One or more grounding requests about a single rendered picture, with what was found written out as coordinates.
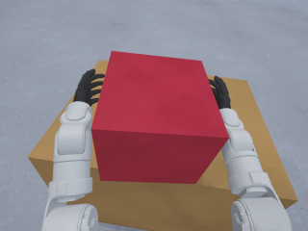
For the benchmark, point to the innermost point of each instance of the robot left upper arm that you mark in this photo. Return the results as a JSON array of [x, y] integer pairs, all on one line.
[[73, 217]]

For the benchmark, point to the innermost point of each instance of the left robot forearm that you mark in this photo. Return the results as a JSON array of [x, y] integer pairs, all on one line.
[[72, 154]]

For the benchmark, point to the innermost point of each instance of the robot left hand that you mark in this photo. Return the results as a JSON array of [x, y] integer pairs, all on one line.
[[84, 92]]

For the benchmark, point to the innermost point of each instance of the pedestal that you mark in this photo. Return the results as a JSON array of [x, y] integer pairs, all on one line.
[[151, 206]]

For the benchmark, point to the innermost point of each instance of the robot right hand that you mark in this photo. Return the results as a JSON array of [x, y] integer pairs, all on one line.
[[221, 93]]

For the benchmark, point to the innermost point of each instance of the right robot forearm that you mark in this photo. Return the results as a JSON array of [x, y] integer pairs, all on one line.
[[246, 176]]

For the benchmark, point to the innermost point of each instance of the robot right upper arm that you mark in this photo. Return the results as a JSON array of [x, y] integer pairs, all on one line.
[[259, 214]]

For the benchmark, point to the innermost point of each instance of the carton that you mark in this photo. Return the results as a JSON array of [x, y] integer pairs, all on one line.
[[156, 120]]

